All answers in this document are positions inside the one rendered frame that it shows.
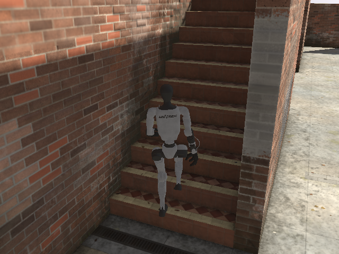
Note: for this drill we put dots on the stairs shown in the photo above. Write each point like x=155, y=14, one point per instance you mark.
x=209, y=73

